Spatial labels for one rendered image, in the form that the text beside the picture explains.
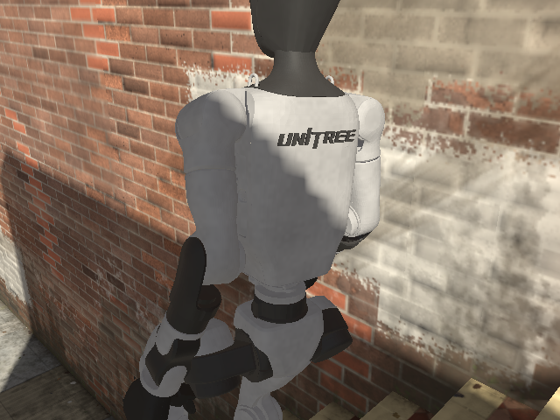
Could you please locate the right robot forearm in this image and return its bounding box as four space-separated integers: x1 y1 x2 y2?
335 231 372 255

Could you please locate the robot left upper arm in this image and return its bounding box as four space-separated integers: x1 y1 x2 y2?
175 87 248 285

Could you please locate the robot left thigh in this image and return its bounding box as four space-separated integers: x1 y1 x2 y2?
143 318 256 399

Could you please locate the left robot forearm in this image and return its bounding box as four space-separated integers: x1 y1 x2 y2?
140 237 222 397

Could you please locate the left robot hand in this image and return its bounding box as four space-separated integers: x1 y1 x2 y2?
122 376 196 420

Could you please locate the robot right upper arm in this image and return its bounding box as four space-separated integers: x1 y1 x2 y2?
344 92 385 237

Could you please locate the robot torso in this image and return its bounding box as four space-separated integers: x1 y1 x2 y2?
234 73 360 382

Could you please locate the right robot hand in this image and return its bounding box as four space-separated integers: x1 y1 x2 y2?
304 277 318 290

